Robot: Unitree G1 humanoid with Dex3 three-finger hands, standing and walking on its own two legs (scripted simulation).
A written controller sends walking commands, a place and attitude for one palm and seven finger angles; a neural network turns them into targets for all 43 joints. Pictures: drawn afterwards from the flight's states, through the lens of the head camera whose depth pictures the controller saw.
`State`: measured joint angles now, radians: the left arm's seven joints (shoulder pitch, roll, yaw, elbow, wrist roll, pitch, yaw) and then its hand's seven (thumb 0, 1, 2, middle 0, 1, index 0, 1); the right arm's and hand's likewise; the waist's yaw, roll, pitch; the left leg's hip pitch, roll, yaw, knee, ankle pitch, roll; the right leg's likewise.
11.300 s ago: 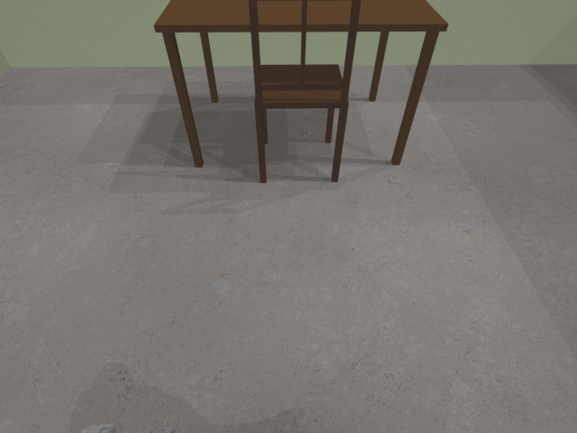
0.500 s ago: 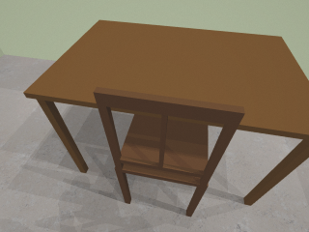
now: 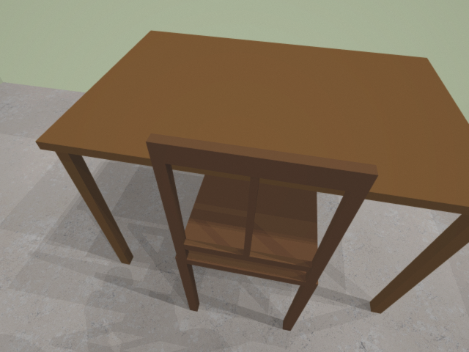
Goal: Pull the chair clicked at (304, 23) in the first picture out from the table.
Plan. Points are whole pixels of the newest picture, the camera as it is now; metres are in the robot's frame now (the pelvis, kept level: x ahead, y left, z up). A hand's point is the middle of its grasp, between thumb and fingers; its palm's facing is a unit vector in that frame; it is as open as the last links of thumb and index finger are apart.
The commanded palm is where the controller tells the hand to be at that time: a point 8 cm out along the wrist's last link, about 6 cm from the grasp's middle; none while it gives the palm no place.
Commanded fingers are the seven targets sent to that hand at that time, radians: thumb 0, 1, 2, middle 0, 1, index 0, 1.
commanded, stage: look again from close up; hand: left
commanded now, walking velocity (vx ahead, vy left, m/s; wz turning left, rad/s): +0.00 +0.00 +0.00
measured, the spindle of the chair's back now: (250, 219) +0.41 -0.01 -0.06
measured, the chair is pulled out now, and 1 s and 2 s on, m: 0.00 0.00 0.00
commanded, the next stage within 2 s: raise the hand toward the chair's back in 0.26 s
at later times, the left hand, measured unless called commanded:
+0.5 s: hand out of the picture +0.08 +0.21 -0.11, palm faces +0.20 -0.95 -0.24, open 7.3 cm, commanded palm +0.10 +0.21 -0.07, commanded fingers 0.00 0.71 0.82 -0.18 -0.27 -0.18 -0.27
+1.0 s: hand out of the picture +0.12 +0.17 -0.06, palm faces -0.02 -1.00 -0.07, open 11.1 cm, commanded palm +0.11 +0.22 -0.06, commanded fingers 0.00 0.13 0.57 -0.12 -0.18 -0.12 -0.18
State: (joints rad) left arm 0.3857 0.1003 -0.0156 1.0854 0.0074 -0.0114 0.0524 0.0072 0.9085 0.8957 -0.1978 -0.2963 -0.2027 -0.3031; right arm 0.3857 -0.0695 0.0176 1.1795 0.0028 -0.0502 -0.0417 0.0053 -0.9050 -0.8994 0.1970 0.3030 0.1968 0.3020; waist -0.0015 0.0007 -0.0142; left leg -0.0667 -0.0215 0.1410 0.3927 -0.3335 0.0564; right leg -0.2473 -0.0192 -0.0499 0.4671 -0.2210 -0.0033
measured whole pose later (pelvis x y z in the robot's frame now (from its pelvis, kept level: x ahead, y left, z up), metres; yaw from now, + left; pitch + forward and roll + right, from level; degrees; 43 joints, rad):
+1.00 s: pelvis -0.05 -0.04 -0.10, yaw +7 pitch +15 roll -3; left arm 0.39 0.27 0.16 0.05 -0.29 -0.53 -0.45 0.02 0.35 0.66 -0.14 -0.21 -0.15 -0.22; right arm 0.12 -0.24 0.01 0.49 0.04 -0.27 0.01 0.01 -0.90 -0.90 0.20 0.30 0.20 0.30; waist 0.04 0.01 -0.13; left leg -0.89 0.02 -0.03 1.26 -0.63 0.01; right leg -0.95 -0.04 -0.19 1.16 -0.47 -0.07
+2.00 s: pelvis -0.04 +0.01 -0.08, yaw +6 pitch +15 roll -4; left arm 0.25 0.35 0.26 0.12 -0.32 -0.34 -0.51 -0.01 -0.50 0.30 -0.06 -0.08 -0.07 -0.08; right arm 0.25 -0.26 0.03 0.52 0.04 -0.25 -0.01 0.02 -0.90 -0.90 0.20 0.30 0.20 0.30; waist -0.02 0.03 -0.12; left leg -0.80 -0.01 0.01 1.11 -0.58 0.07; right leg -0.86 -0.05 -0.15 1.00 -0.41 0.00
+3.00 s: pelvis -0.05 -0.01 -0.08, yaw +6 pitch +17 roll -3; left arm 0.11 0.34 0.23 0.25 -0.30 -0.38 -0.48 -0.01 -0.50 0.30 -0.06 -0.08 -0.07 -0.08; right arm 0.25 -0.28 0.02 0.54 0.04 -0.26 -0.01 0.02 -0.90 -0.90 0.20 0.30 0.20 0.30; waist -0.05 0.03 -0.12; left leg -0.86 0.00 0.01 1.14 -0.58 0.05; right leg -0.93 -0.04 -0.14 1.05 -0.41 -0.03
